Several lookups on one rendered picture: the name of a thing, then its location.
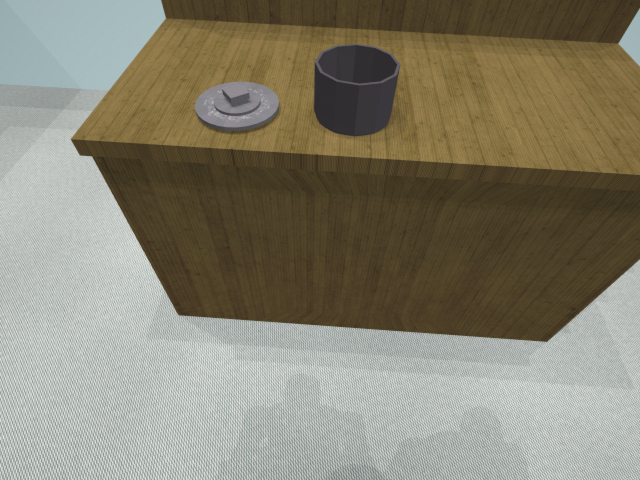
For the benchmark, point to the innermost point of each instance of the table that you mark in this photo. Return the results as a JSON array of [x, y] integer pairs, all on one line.
[[500, 200]]

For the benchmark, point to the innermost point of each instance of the pot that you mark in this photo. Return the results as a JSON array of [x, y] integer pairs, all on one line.
[[354, 88]]

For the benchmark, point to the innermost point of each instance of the knob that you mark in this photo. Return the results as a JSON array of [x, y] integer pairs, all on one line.
[[235, 93]]

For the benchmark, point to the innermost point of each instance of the lid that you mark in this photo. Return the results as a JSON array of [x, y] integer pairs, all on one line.
[[214, 110]]

